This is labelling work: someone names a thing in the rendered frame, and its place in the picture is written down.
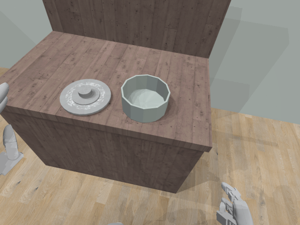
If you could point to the pot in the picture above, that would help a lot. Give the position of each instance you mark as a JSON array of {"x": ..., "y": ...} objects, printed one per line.
[{"x": 144, "y": 98}]

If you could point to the knob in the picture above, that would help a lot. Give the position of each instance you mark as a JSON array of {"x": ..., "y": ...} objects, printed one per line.
[{"x": 84, "y": 91}]

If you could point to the right robot hand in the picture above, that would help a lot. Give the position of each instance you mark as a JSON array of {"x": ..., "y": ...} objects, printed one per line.
[{"x": 238, "y": 212}]

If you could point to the left robot hand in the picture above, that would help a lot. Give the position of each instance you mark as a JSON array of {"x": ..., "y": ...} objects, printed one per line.
[{"x": 12, "y": 156}]

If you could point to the table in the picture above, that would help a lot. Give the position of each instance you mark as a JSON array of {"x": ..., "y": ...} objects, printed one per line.
[{"x": 112, "y": 41}]

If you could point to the lid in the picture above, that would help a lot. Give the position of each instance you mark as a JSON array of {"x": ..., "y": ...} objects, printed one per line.
[{"x": 74, "y": 104}]

